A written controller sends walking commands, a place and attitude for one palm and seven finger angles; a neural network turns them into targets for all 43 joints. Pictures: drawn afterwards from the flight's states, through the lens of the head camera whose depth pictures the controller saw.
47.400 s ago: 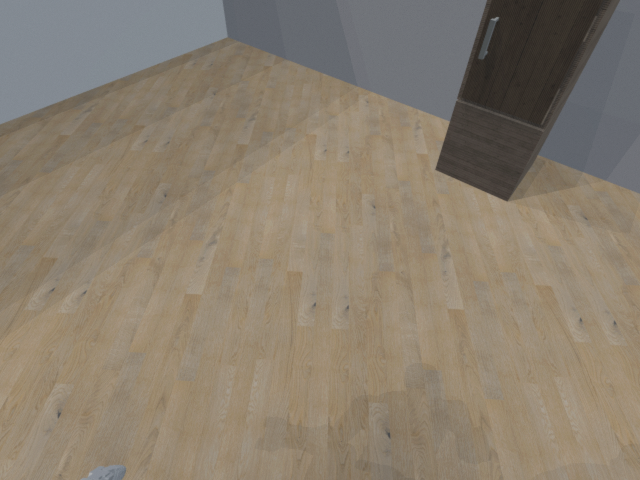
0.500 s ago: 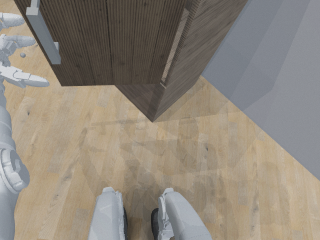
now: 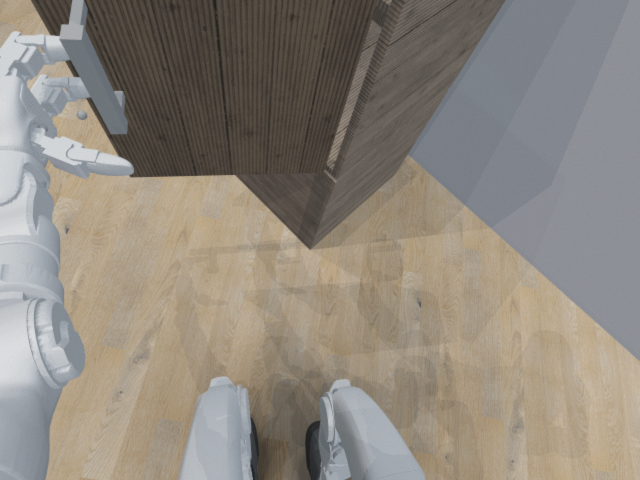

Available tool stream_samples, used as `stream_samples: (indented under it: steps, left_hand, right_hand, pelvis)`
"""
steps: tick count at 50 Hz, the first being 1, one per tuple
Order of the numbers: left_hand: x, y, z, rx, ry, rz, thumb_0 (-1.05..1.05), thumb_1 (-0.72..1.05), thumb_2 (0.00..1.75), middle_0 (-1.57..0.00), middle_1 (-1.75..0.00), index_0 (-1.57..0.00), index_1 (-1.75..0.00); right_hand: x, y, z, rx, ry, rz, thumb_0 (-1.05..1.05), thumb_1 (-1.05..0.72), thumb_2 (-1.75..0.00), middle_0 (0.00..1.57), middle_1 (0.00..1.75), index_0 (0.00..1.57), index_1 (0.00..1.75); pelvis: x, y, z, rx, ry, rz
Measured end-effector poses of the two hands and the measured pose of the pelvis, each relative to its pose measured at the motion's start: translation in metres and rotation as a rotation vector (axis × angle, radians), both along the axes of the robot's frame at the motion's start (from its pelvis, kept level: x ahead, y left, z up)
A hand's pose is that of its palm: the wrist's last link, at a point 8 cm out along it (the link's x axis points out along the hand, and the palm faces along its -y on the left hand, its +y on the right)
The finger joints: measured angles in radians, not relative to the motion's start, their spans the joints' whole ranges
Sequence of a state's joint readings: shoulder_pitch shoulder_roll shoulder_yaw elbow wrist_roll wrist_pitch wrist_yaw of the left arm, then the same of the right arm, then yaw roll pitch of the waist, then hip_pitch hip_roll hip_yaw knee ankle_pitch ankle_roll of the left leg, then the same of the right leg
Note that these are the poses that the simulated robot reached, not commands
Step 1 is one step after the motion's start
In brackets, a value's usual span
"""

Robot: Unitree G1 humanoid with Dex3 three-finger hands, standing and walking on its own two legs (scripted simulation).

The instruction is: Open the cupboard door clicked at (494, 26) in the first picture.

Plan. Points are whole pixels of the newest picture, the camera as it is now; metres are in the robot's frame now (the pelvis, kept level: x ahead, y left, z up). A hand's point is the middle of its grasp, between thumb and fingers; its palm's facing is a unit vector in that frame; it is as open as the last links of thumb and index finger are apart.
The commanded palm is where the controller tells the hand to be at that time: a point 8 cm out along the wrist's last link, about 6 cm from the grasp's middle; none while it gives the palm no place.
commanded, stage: slide the fingers in behind the handle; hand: left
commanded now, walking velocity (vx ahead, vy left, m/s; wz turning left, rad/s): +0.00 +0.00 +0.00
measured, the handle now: (100, 73) +0.57 +0.23 +0.06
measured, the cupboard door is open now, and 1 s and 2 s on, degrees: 52 51 58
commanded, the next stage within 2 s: close the thumb around the handle in 0.74 s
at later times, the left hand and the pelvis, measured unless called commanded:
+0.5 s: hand (104, 115) +0.52 +0.22 +0.04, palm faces +0.09 -1.00 +0.00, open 13.9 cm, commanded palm +0.51 +0.23 +0.05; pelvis +0.00 +0.00 +0.00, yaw +1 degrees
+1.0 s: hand (104, 114) +0.53 +0.22 +0.04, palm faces +0.09 -1.00 -0.01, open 13.2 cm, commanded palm +0.51 +0.24 +0.05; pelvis +0.00 +0.00 +0.00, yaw +1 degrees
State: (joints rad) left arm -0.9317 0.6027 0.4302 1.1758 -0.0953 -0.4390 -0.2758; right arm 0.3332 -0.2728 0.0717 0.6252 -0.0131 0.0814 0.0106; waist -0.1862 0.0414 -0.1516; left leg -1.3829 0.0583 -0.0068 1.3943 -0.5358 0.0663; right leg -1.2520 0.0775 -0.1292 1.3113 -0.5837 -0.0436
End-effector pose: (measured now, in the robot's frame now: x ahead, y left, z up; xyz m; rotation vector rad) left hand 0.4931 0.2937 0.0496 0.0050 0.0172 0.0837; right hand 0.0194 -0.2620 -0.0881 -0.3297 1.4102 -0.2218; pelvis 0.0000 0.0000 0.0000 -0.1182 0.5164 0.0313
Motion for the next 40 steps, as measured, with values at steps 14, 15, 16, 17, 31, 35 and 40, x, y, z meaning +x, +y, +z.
stream_samples:
  steps: [14,15,16,17,31,35,40]
  left_hand:
    - [0.001,-0.008,-0.003,-0.003,0.004,0.011,-0.01,-0.5,0.3,-0.31,-1.21,-0.31,-1.23]
    - [0.001,-0.008,-0.003,-0.003,0.004,0.013,-0.01,-0.5,0.3,-0.31,-1.21,-0.31,-1.24]
    - [0.001,-0.009,-0.003,-0.003,0.005,0.015,-0.01,-0.5,0.3,-0.31,-1.2,-0.3,-1.24]
    - [0.001,-0.01,-0.003,-0.001,0.006,0.013,-0.01,-0.5,0.3,-0.31,-1.2,-0.3,-1.24]
    - [0.005,-0.02,-0.005,0.007,0.012,0.007,-0.01,-0.5,0.3,-0.3,-1.2,-0.3,-1.24]
    - [0.005,-0.02,-0.005,0.006,0.013,0.003,-0.01,-0.5,0.3,-0.3,-1.2,-0.3,-1.24]
    - [0.005,-0.02,-0.005,0.005,0.013,0.001,-0.01,-0.5,0.3,-0.3,-1.2,-0.3,-1.23]
  right_hand:
    - [-0.003,-0.003,0.0,-0.002,0.026,0.007,0.0,-0.9,-0.9,0.2,0.3,0.21,0.3]
    - [-0.003,-0.003,0.0,-0.002,0.029,0.008,0.0,-0.9,-0.9,0.2,0.3,0.21,0.3]
    - [-0.003,-0.003,0.0,-0.002,0.032,0.009,0.0,-0.9,-0.9,0.2,0.3,0.21,0.3]
    - [-0.003,-0.003,0.0,-0.002,0.035,0.012,0.0,-0.9,-0.9,0.2,0.3,0.21,0.3]
    - [-0.004,-0.001,0.001,0.008,0.03,0.004,0.0,-0.9,-0.9,0.2,0.3,0.21,0.3]
    - [-0.005,0.0,0.001,0.012,0.031,-0.004,0.0,-0.9,-0.9,0.2,0.3,0.21,0.3]
    - [-0.005,0.002,0.0,0.015,0.033,-0.008,0.0,-0.9,-0.9,0.2,0.3,0.21,0.3]
  pelvis:
    - [0.0,-0.002,0.0,-0.001,0.005,0.011]
    - [0.0,-0.002,0.0,-0.001,0.006,0.013]
    - [0.0,-0.002,0.0,-0.001,0.006,0.015]
    - [0.0,-0.002,0.0,-0.001,0.007,0.017]
    - [0.001,-0.002,0.002,0.0,0.006,0.013]
    - [0.002,-0.001,0.002,0.001,0.004,0.01]
    - [0.003,-0.001,0.002,0.001,0.004,0.009]
